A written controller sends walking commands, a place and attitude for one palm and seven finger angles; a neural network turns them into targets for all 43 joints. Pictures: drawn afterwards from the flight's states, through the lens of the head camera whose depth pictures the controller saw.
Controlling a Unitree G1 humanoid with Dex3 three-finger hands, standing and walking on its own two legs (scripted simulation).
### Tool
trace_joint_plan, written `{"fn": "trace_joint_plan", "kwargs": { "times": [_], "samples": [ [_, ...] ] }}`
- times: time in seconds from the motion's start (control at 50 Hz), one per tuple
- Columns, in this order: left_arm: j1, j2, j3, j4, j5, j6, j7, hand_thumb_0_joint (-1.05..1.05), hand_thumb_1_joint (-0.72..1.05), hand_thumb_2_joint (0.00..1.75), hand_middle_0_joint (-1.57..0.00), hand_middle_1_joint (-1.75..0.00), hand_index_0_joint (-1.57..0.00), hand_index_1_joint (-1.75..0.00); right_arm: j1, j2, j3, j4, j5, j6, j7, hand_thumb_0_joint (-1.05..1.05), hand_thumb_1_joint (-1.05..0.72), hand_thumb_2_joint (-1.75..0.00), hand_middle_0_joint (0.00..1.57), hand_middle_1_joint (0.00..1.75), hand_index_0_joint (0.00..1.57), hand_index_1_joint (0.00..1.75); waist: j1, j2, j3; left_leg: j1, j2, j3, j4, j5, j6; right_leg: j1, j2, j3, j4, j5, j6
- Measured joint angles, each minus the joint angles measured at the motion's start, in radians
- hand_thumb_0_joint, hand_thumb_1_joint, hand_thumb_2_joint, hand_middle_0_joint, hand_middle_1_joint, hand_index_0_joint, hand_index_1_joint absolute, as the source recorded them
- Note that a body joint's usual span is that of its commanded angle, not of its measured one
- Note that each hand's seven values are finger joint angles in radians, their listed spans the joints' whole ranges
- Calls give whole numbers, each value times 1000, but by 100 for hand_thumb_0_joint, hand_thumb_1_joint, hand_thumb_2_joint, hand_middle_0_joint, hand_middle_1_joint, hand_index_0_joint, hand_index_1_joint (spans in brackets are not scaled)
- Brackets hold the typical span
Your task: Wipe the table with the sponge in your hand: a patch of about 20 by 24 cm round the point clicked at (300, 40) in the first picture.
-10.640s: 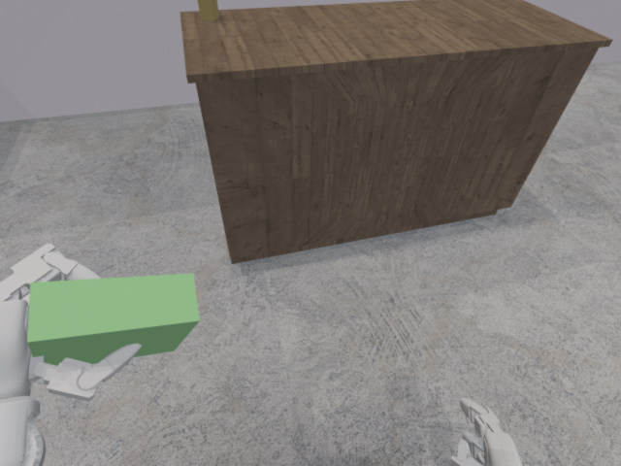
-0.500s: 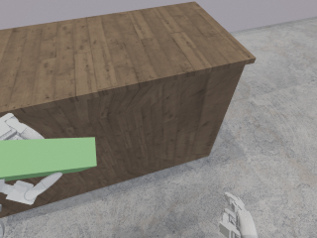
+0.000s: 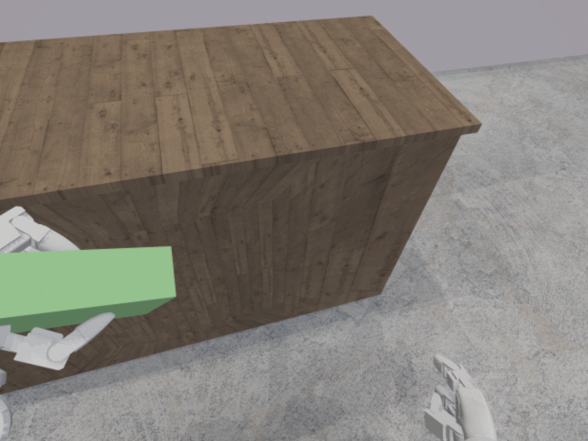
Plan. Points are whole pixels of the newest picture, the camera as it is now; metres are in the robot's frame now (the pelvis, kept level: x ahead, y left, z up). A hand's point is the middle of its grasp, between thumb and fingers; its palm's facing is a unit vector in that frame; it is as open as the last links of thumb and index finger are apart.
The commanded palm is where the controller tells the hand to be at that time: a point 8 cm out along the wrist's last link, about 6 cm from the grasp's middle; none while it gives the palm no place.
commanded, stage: come to a stop and stand still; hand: left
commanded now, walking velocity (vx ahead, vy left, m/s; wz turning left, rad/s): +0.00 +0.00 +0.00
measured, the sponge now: (113, 288) +0.23 +0.21 +0.15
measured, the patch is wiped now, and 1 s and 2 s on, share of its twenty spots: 0.00 0.00 0.00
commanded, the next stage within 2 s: look again from close up in 0.66 s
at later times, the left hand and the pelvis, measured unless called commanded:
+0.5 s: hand (58, 360) +0.16 +0.22 +0.16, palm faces +0.38 -0.83 -0.40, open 9.3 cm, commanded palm +0.10 +0.26 +0.18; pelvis -0.06 -0.02 +0.00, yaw -1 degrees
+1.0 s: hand (40, 294) +0.20 +0.24 +0.19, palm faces +0.36 -0.89 -0.29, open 9.3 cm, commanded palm +0.13 +0.28 +0.18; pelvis -0.05 +0.01 +0.00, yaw -4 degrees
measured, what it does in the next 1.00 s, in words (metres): stands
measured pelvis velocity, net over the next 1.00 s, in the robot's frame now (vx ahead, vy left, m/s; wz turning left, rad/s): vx -0.05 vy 0.01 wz -0.07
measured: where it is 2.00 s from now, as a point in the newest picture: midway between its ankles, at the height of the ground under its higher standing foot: outside the picture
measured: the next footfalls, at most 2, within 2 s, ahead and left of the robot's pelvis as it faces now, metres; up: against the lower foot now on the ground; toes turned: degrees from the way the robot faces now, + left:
none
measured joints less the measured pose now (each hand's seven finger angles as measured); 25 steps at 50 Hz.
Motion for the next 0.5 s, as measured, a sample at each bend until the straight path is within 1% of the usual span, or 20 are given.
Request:
{"fn": "trace_joint_plan", "kwargs": {
  "times": [0.06,0.08,0.1,0.12,0.16,0.2,0.26,0.3,0.38,0.44,0.5],
  "samples": [
    [-10,-23,-11,17,-4,12,-1,0,-44,103,-84,-135,-84,-134,5,19,22,3,3,-14,11,2,-90,-90,20,30,20,30,2,10,-11,-15,3,2,-2,16,-6,46,2,1,-93,38,8],
    [-12,-29,-16,22,-3,14,-2,0,-44,103,-84,-135,-84,-134,4,25,29,5,3,-17,12,2,-90,-90,20,30,20,30,2,14,-12,-23,5,2,4,19,-9,62,3,-1,-133,77,4],
    [-18,-39,-25,31,-1,16,-5,0,-44,103,-84,-135,-84,-134,2,27,34,9,4,-17,12,1,-90,-90,20,30,21,30,0,29,-6,-29,14,-4,13,21,-13,70,12,-8,-157,131,-12],
    [-22,-49,-36,39,0,18,-8,0,-44,103,-84,-135,-84,-134,1,26,38,15,4,-14,12,1,-90,-90,20,30,21,30,-5,47,-2,-33,23,-14,18,24,-17,75,24,-18,-169,156,-29],
    [-14,-60,-51,45,-6,23,-17,0,-44,103,-84,-135,-84,-134,7,28,44,25,5,-4,14,2,-90,-90,20,30,21,30,-7,63,-8,-48,31,-24,35,2,-26,68,34,-24,-172,164,-55],
    [5,-66,-61,40,-15,32,-21,0,-44,103,-84,-135,-84,-134,17,25,45,36,5,9,13,2,-90,-90,20,30,21,30,-6,62,-20,-62,19,-40,76,-63,-34,54,34,-18,-164,162,-66],
    [19,-66,-66,38,-18,35,-20,0,-44,103,-84,-135,-84,-134,35,9,42,56,4,21,4,2,-90,-90,20,30,21,30,-12,61,-34,-42,1,-65,83,-65,-34,42,35,-17,-155,165,-68],
    [6,-58,-65,43,-17,33,-20,0,-44,103,-84,-135,-84,-134,46,-3,33,68,3,25,-4,2,-90,-90,20,30,21,30,-18,62,-34,-21,-1,-75,47,-8,-28,38,36,-26,-146,165,-65],
    [-6,-52,-48,79,-13,23,-19,0,-44,103,-84,-135,-84,-134,60,-16,25,75,2,33,-16,2,-90,-90,20,30,21,30,-12,39,-33,-5,-4,-58,17,11,-20,44,33,-10,-167,187,-56],
    [-9,-52,-43,95,-4,14,-14,0,-44,103,-84,-135,-84,-134,71,-23,21,61,2,19,-20,2,-90,-90,20,30,21,30,-16,35,-33,-7,-4,-56,-5,29,-19,39,34,-8,-185,205,-49],
    [-11,-55,-46,97,3,6,-13,0,-44,103,-84,-135,-84,-134,72,-25,18,52,2,2,-19,2,-90,-90,20,30,20,30,-16,37,-27,-14,0,-58,-9,39,-20,34,38,-10,-194,219,-55]
  ]
}}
